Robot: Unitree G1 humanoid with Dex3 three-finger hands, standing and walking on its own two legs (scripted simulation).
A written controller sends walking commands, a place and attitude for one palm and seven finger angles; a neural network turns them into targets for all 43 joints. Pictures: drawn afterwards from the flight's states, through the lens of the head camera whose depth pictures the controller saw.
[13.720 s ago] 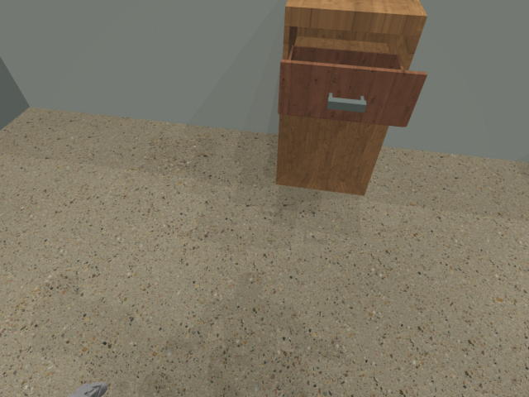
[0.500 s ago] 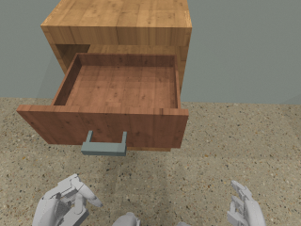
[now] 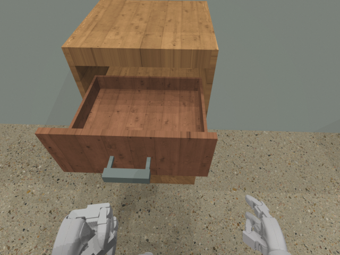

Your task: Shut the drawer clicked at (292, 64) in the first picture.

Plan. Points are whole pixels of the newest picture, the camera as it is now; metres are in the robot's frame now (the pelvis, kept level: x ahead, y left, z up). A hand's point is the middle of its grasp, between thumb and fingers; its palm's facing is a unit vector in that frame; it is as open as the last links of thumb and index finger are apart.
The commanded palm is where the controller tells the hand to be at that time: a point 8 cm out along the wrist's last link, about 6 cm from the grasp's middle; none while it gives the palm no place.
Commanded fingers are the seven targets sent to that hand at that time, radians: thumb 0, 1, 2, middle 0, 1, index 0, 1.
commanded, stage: raise the hand and make a fist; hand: left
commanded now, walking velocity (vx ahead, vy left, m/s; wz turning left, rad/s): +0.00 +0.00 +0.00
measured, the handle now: (128, 167) +0.33 +0.13 +0.01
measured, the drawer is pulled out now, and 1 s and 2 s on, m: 0.29 0.29 0.29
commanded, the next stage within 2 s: bring the fist close to the handle in 0.42 s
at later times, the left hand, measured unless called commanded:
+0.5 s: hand (114, 237) +0.14 +0.10 +0.12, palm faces +0.06 -1.00 +0.03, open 3.3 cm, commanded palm +0.10 +0.15 +0.11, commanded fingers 0.00 0.90 0.90 -1.40 -1.60 -1.40 -1.60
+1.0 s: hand (130, 224) +0.18 +0.09 +0.06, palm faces +0.00 -1.00 +0.00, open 3.3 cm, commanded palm +0.15 +0.15 +0.06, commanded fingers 0.00 0.90 0.90 -1.40 -1.60 -1.40 -1.60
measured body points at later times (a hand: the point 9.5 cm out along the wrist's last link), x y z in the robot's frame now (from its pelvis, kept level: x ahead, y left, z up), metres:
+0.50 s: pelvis +0.01 -0.01 +0.00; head +0.02 -0.02 +0.45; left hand +0.13 +0.16 +0.12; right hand +0.20 -0.22 -0.05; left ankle +0.02 +0.09 -0.68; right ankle -0.01 -0.09 -0.68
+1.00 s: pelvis +0.01 -0.02 -0.01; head +0.05 -0.02 +0.44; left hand +0.18 +0.15 +0.06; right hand +0.19 -0.25 -0.08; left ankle +0.02 +0.09 -0.68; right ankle -0.01 -0.09 -0.68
